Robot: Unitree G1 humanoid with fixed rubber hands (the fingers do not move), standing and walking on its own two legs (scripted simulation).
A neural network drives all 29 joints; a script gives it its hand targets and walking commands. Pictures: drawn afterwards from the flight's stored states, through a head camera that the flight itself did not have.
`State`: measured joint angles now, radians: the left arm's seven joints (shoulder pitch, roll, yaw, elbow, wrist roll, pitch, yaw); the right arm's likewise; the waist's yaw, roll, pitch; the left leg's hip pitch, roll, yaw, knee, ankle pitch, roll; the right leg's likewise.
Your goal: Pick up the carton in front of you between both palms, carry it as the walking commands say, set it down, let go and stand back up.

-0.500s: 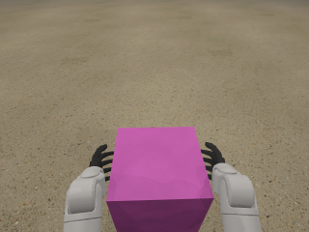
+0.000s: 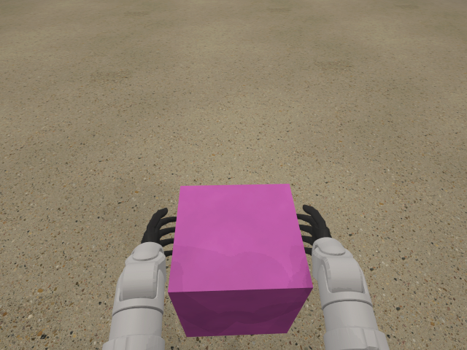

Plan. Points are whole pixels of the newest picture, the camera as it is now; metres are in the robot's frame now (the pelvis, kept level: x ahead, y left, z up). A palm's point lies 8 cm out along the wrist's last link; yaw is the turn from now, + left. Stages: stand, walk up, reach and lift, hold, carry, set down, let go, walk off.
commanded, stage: carry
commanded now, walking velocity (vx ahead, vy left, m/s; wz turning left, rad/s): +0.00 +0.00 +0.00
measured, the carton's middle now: (236, 263) +0.31 +0.00 -0.04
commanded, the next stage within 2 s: hold in 0.34 s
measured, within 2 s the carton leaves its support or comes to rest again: neither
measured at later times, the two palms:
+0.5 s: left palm (156, 256) +0.28 +0.14 +0.04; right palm (330, 253) +0.27 -0.16 +0.05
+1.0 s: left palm (162, 256) +0.28 +0.13 +0.05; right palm (343, 272) +0.24 -0.17 +0.05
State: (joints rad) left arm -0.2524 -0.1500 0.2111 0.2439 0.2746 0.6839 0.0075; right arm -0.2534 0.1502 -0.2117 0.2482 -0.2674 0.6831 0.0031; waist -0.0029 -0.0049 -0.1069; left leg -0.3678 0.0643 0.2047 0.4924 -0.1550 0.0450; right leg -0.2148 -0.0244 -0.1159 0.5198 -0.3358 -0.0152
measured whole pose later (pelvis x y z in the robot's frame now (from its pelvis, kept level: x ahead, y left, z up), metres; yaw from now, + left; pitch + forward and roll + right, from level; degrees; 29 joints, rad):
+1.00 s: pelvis -0.03 +0.02 +0.00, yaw -7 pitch -10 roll +0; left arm -0.27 -0.15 0.21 0.23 0.29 0.73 0.02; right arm -0.26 0.15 -0.24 0.30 -0.25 0.66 0.01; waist 0.01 -0.06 0.07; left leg -0.11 -0.02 0.05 0.41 -0.13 0.03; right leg -0.02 0.02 0.05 0.46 -0.27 -0.02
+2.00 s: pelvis -0.06 -0.01 -0.12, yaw -7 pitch +34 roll -1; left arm -0.76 -0.07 0.48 0.55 0.28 0.23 -0.03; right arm -0.76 0.14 -0.45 0.57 -0.21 0.20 -0.05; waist 0.03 -0.05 -0.07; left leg -1.44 0.02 -0.02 1.15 -0.30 0.00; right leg -1.34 0.08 -0.02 1.23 -0.48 -0.04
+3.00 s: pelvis -0.09 +0.00 -0.35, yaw -9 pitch +45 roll +0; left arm -1.35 0.13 0.47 0.74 0.14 0.30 0.09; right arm -1.41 -0.19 -0.28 0.86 -0.08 0.27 -0.10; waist 0.08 -0.03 0.19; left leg -2.30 0.03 0.01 1.95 -0.44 0.01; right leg -2.18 0.09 -0.02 2.08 -0.69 -0.02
